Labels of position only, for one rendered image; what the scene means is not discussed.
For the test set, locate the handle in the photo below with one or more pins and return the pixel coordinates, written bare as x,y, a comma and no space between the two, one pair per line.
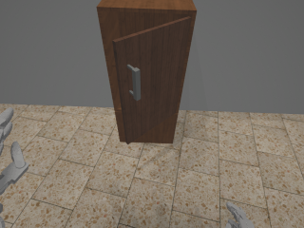
136,82

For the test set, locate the left robot hand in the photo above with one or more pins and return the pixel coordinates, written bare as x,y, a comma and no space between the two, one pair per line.
18,167

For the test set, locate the cupboard door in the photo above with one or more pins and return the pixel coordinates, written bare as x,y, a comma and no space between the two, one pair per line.
159,54

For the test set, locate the right robot hand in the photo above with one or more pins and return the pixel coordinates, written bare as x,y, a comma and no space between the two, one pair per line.
240,217

